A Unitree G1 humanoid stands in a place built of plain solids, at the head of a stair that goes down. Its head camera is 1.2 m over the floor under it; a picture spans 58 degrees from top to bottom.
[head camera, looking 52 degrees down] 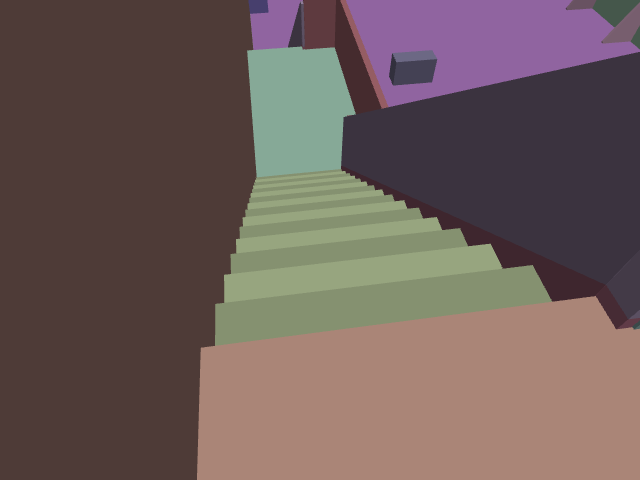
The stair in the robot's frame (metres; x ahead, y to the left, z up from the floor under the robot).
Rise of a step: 0.21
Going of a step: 0.27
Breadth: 1.25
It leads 8 degrees to the left of straight ahead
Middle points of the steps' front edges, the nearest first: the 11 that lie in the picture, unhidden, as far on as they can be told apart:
0.62 -0.26 0.00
0.89 -0.23 -0.21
1.16 -0.19 -0.42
1.42 -0.15 -0.63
1.69 -0.11 -0.83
1.95 -0.07 -1.04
2.22 -0.04 -1.25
2.49 0.00 -1.46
2.75 0.04 -1.67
3.02 0.08 -1.88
3.28 0.11 -2.09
